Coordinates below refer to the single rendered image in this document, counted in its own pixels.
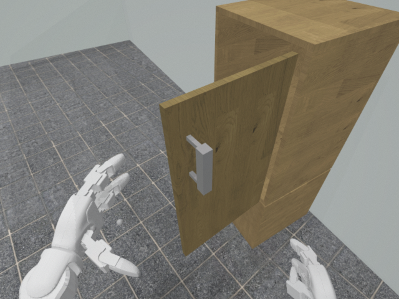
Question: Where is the cupboard door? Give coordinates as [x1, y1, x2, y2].
[159, 51, 299, 256]

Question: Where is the robot left hand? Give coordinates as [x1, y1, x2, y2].
[51, 153, 140, 277]

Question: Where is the robot left forearm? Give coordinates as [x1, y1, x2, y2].
[19, 247, 84, 299]

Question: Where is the handle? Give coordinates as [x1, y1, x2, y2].
[186, 135, 213, 195]

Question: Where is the robot right hand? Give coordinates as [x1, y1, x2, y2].
[286, 239, 337, 299]

